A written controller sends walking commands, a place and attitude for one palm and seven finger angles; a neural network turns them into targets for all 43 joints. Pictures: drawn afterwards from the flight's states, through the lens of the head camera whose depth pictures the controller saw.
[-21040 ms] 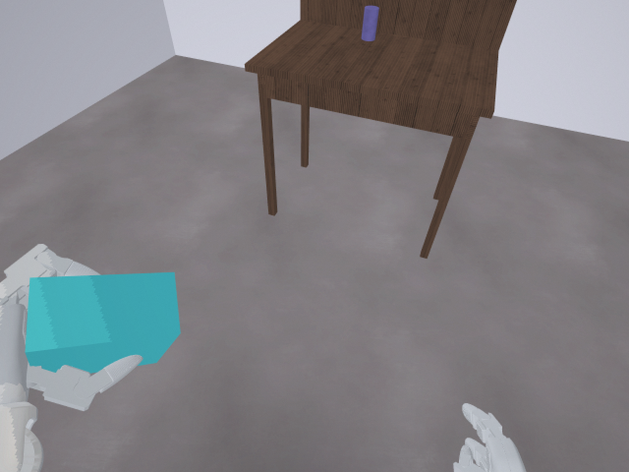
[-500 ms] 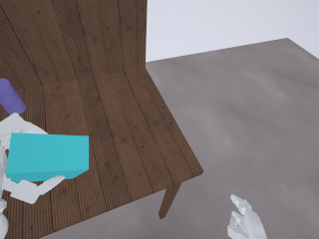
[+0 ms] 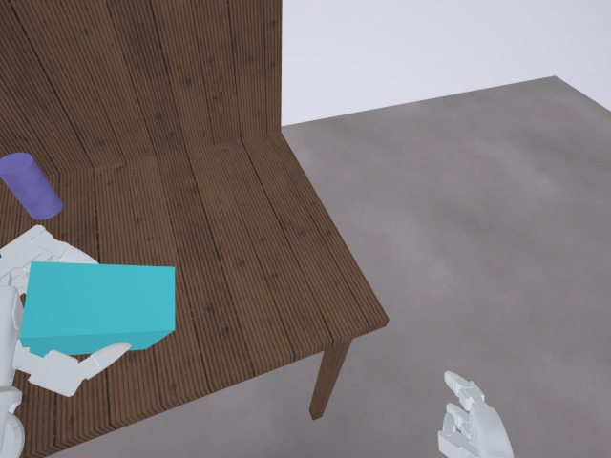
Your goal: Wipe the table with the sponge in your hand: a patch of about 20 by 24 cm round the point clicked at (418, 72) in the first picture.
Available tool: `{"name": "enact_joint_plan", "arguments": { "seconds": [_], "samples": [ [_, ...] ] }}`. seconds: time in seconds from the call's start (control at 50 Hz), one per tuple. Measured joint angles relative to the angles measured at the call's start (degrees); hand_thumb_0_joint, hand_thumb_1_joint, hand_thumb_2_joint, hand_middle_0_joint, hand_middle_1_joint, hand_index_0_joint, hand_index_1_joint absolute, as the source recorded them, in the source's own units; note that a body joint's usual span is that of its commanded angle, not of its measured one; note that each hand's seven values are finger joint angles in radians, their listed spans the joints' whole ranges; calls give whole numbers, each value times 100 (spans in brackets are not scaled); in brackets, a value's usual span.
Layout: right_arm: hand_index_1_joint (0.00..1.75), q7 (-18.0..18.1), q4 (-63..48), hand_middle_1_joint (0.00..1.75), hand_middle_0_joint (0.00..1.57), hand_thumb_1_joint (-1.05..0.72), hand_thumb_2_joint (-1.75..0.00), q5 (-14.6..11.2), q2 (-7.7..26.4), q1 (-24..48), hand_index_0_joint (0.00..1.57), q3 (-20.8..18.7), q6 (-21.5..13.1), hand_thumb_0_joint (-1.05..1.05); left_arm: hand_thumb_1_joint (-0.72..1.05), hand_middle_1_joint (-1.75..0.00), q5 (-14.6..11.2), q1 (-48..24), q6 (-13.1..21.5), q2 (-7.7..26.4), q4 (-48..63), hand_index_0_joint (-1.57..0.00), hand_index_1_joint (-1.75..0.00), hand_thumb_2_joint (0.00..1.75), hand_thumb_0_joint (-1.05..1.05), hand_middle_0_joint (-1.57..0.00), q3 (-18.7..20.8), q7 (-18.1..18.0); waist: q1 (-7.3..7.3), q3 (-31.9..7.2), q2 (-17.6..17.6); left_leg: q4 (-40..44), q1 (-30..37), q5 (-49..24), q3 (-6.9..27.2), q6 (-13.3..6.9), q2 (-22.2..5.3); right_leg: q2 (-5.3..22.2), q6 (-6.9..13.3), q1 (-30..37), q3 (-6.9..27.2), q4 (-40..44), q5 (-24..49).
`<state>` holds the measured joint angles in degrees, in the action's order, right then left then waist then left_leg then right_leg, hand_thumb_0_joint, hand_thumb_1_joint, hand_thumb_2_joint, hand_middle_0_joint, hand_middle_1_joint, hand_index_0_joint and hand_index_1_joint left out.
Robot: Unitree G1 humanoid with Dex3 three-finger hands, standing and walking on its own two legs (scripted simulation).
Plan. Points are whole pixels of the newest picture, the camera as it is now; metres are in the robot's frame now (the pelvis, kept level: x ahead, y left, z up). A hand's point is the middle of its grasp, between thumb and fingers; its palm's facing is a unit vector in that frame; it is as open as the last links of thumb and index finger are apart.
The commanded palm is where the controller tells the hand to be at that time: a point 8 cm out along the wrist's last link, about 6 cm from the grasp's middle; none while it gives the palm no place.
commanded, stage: look again from close up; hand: left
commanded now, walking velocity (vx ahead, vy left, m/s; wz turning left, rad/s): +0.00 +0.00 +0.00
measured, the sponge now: (119, 312) +0.23 +0.21 +0.13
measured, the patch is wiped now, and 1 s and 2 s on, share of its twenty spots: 0.00 0.00 0.00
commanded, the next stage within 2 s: turn the palm down, sponge in hand in 0.36 s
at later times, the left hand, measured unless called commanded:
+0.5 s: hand (80, 291) +0.23 +0.24 +0.16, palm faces +0.31 -0.81 -0.49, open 10.2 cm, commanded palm +0.17 +0.27 +0.17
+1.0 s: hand (67, 313) +0.21 +0.25 +0.14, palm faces +0.36 -0.60 -0.71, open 10.2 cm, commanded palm +0.17 +0.26 +0.18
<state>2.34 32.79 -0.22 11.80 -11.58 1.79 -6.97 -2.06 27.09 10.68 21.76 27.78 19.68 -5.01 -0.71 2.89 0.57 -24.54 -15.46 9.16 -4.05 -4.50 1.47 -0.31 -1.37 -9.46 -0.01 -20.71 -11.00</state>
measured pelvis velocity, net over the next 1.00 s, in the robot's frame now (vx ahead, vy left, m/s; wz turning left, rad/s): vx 0.01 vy -0.06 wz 0.07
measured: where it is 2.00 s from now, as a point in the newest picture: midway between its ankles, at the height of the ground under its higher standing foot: outside the picture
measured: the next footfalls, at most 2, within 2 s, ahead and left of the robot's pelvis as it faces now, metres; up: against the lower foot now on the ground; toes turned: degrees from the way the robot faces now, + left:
none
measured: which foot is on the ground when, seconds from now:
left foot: down 0.00-1.00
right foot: down 0.00-1.00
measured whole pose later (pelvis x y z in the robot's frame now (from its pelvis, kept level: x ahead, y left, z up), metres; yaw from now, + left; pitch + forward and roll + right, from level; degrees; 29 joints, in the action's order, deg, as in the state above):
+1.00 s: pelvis +0.01 -0.06 -0.01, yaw +4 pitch -1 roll -1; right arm 4.2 36.1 -1.3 14.6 -7.7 1.7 -2.6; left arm 7.8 15.3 -4.3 32.1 16.8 21.2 0.9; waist -4.8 0.7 -3.3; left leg -34.4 -19.9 14.0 1.1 0.0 -0.3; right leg -2.7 3.4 -13.5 -4.5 -33.2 -19.3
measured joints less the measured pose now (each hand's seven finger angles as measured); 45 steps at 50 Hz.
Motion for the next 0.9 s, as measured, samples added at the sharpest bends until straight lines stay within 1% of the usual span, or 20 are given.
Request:
{"name": "enact_joint_plan", "arguments": {
  "seconds": [0.16,0.46,0.48,0.5,0.52,0.54,0.58,0.6,0.62,0.64,0.68,0.7,0.72,0.76,0.78,0.84,0.86,0.9],
  "samples": [
    [30,20,-8,30,20,-90,-90,-10,50,3,20,-42,-5,2,-50,-136,-43,69,4,27,66,-73,-135,103,-1,-70,-3,0,31,-17,-18,-2,11,9,17,32,-37,-38,35,27,-12,34,4],
    [30,54,12,30,20,-90,-90,-36,45,9,20,-51,53,2,-50,-136,-101,115,-81,17,51,-73,-135,103,-1,-70,-48,-10,37,-51,-24,10,73,53,32,67,-66,-70,69,108,-19,88,-19],
    [30,191,-137,30,20,-90,-90,-159,98,-96,20,36,90,2,-50,-136,-31,-151,-73,254,-25,-73,-135,103,-1,-70,-95,43,-27,32,-37,-46,80,72,78,58,-61,-81,47,135,-47,24,-73],
    [30,247,-149,30,20,-90,-90,-125,118,-173,20,54,21,2,-50,-136,167,-634,-91,576,-213,-73,-135,103,-1,-70,-74,184,-147,87,-19,-137,44,99,117,67,-36,-76,98,55,-62,-203,-119],
    [30,200,-59,30,20,-90,-90,-73,121,-171,20,52,-14,2,-50,-136,236,-1129,-180,804,-469,-73,-135,103,-1,-70,-30,284,-214,85,15,-222,-18,120,148,93,9,-35,149,-55,-92,-435,-239],
    [30,118,77,30,20,-90,-90,-42,127,-113,20,65,-13,2,-50,-136,193,-1533,-342,903,-709,-73,-134,103,-1,-70,58,377,-245,47,47,-283,-69,137,161,121,50,8,160,-140,-108,-600,-365],
    [30,-9,304,30,20,-90,-90,-65,148,66,20,94,60,2,-50,-136,-30,-1960,-796,828,-1014,-73,-134,103,-1,-70,296,502,-247,-41,16,-355,-93,179,135,144,62,29,132,-205,-85,-749,-482],
    [30,-60,352,30,20,-90,-90,-91,162,140,20,96,103,2,-50,-136,-69,-2010,-1044,727,-1068,-73,-134,103,-1,-70,368,537,-229,-81,-33,-378,-86,202,114,143,53,23,123,-211,-64,-782,-489],
    [30,-104,356,30,20,-90,-90,-106,177,193,20,92,136,2,-50,-136,-14,-1968,-1258,632,-1059,-73,-135,103,-1,-70,372,564,-205,-118,-87,-392,-80,220,99,136,47,17,130,-216,-49,-806,-503],
    [30,-140,328,30,20,-90,-90,-109,191,237,20,88,168,2,-50,-136,119,-1844,-1418,561,-1001,-73,-135,103,-1,-70,309,592,-179,-147,-138,-402,-80,233,87,128,43,13,140,-225,-38,-828,-519],
    [30,-186,224,30,20,-90,-90,-99,209,321,20,91,241,2,-50,-136,411,-1432,-1596,493,-781,-73,-135,103,-1,-70,65,661,-130,-172,-217,-434,-97,258,70,130,30,2,159,-258,-20,-880,-553],
    [30,-194,169,30,20,-90,-90,-76,205,359,20,87,272,2,-50,-136,511,-1200,-1612,483,-643,-73,-135,103,-1,-70,-71,693,-112,-175,-241,-463,-115,276,66,139,18,-9,171,-280,-16,-915,-573],
    [30,-188,126,30,20,-90,-90,-45,191,393,20,80,286,2,-50,-136,558,-971,-1558,482,-513,-73,-135,103,-1,-70,-190,713,-99,-174,-254,-498,-137,295,70,153,6,-20,184,-302,-21,-952,-596],
    [30,-151,91,30,20,-90,-90,18,141,437,20,57,290,2,-50,-136,582,-593,-1329,534,-304,-73,-134,103,-1,-70,-340,706,-104,-175,-241,-587,-195,339,103,191,-26,-52,219,-347,-53,-1028,-645],
    [30,-131,96,30,20,-90,-90,35,115,446,20,45,293,2,-50,-136,592,-466,-1208,608,-225,-73,-134,103,-1,-70,-356,671,-132,-180,-220,-640,-227,364,127,216,-48,-75,243,-367,-77,-1064,-670],
    [30,-85,166,30,20,-90,-90,47,75,434,20,-8,308,2,-50,-136,685,-416,-920,834,-181,-73,-134,103,-1,-71,-221,435,-241,-195,-184,-812,-331,436,259,303,-109,-145,328,-396,-207,-1149,-738],
    [30,-68,203,30,20,-90,-90,43,81,427,20,-23,320,2,-50,-136,728,-489,-886,883,-236,-73,-134,103,-1,-71,-138,357,-276,-204,-190,-865,-368,455,312,329,-122,-162,353,-404,-258,-1174,-760],
    [30,-23,273,30,20,-90,-90,7,127,416,20,-34,357,2,-50,-136,798,-723,-957,951,-449,-73,-134,103,-1,-71,32,277,-336,-219,-232,-956,-431,484,408,375,-142,-191,399,-421,-353,-1220,-797]
  ]
}}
